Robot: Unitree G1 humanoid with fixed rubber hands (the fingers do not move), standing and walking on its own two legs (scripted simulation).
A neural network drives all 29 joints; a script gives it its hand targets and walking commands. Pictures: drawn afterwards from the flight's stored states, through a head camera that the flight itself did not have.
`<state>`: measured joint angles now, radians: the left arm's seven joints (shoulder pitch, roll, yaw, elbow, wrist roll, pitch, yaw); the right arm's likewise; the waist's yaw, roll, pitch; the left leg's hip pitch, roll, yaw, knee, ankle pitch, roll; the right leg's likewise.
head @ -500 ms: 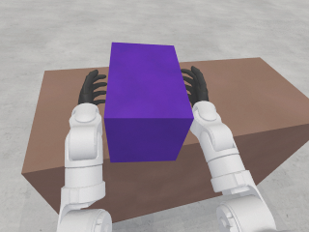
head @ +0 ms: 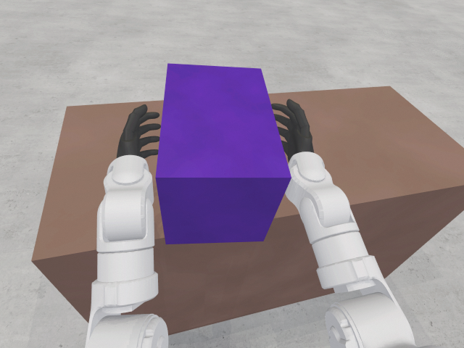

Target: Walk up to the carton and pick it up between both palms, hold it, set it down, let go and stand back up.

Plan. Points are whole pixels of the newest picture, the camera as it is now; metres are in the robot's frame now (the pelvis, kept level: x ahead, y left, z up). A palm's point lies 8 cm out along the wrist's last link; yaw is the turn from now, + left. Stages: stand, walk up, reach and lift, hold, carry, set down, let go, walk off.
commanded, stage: hold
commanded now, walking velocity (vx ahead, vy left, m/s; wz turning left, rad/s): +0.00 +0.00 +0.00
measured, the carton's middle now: (215, 152) +0.39 +0.01 +0.14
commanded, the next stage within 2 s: none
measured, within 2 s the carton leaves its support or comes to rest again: neither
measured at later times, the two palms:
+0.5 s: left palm (133, 157) +0.35 +0.14 +0.17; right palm (298, 150) +0.36 -0.12 +0.18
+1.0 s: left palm (134, 150) +0.35 +0.14 +0.18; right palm (302, 146) +0.36 -0.12 +0.19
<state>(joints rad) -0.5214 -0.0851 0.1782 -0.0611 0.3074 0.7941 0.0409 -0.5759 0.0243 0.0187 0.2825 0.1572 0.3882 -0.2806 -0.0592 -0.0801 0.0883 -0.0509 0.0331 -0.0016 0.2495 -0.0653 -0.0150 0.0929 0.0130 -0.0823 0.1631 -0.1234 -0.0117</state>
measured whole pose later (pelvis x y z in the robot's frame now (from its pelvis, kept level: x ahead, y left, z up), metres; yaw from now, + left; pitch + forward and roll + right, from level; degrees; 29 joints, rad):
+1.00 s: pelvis +0.01 -0.01 +0.00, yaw +1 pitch -9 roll -1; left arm -0.52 -0.09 0.18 -0.14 0.33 0.85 0.00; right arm -0.56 0.02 0.04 0.23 0.19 0.42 -0.31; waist -0.07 -0.08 0.10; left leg -0.01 0.03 -0.02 0.22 -0.06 -0.02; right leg 0.12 0.01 -0.10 0.16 -0.14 -0.02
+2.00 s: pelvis +0.00 +0.00 +0.00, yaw +0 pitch -8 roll -1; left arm -0.52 -0.09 0.17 -0.05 0.31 0.78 0.05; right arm -0.58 0.02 0.01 0.31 0.14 0.37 -0.27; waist -0.06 -0.08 0.10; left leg -0.05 0.03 0.00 0.25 -0.06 -0.01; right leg 0.09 0.02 -0.08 0.17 -0.12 -0.01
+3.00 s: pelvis +0.00 +0.00 +0.00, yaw +0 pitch -8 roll -1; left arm -0.51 -0.10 0.17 -0.07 0.31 0.79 0.04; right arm -0.57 0.02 0.02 0.29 0.16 0.37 -0.28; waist -0.06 -0.08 0.10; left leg -0.04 0.03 0.00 0.24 -0.07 -0.02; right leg 0.09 0.02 -0.08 0.16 -0.12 -0.02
